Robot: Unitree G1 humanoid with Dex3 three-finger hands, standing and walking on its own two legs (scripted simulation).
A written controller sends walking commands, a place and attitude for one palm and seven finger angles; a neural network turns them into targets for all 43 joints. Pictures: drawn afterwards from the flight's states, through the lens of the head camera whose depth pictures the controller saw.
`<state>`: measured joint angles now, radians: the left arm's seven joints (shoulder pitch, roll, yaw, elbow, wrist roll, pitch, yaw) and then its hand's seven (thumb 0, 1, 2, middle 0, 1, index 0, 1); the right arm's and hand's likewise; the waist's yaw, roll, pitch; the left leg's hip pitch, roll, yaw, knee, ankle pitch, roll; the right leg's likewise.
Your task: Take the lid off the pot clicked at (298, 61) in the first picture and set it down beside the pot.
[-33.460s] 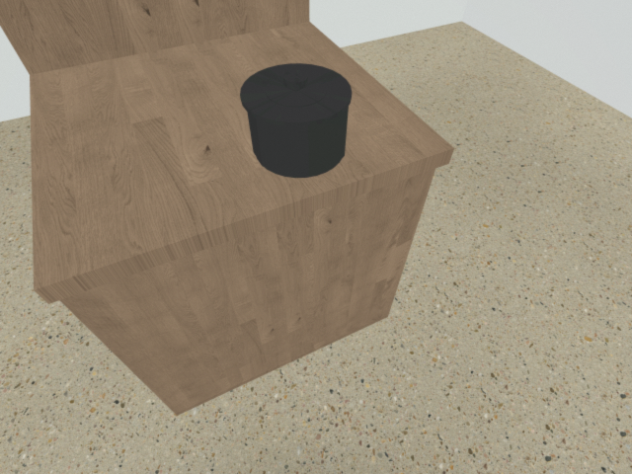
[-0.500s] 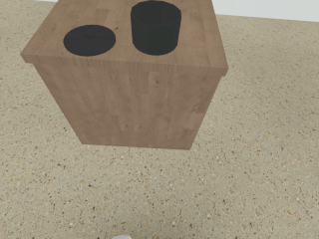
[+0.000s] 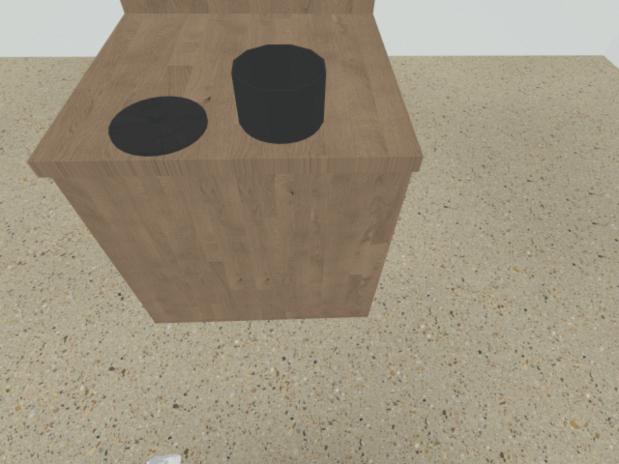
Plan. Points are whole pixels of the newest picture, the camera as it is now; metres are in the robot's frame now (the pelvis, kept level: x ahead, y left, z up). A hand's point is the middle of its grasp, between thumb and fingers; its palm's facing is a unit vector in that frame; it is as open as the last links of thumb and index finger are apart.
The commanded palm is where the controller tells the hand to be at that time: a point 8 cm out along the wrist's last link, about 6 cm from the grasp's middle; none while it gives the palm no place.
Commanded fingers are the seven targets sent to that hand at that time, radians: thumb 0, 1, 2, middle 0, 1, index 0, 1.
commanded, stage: let the arm hang, fingers relaxed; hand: left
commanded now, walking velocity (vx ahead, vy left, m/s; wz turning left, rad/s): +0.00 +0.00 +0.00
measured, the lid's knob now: (155, 114) +0.72 +0.33 +0.03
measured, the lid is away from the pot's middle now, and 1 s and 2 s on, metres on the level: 0.25 0.25 0.25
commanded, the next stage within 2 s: look to check the result in 0.52 s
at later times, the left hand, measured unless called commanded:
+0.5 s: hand out of the picture +0.04 +0.18 -0.18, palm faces -0.02 -0.97 -0.23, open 7.4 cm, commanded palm none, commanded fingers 0.00 0.90 0.90 -0.20 -0.30 -0.20 -0.30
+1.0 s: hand out of the picture +0.05 +0.18 -0.17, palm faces -0.03 -0.98 -0.22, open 7.4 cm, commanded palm none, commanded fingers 0.00 0.90 0.90 -0.20 -0.30 -0.20 -0.30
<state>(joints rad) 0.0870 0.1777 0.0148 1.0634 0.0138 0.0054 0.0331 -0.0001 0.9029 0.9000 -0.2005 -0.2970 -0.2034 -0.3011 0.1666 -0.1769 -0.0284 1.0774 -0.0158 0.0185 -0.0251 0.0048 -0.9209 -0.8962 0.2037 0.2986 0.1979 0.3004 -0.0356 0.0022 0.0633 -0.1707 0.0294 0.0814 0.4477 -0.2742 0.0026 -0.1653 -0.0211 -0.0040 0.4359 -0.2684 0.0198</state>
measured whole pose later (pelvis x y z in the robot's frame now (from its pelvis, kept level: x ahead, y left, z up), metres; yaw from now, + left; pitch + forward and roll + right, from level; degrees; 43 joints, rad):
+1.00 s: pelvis +0.00 +0.00 +0.00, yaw -1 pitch +0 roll +0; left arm 0.15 0.18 0.02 1.11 0.01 0.01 0.03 0.00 0.90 0.90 -0.20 -0.30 -0.20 -0.30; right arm 0.20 -0.16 -0.03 1.11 -0.01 0.02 -0.03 0.00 -0.91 -0.90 0.20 0.30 0.20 0.30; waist -0.03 0.00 0.08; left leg -0.16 0.04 0.09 0.43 -0.26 0.00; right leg -0.16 -0.01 0.00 0.41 -0.25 0.01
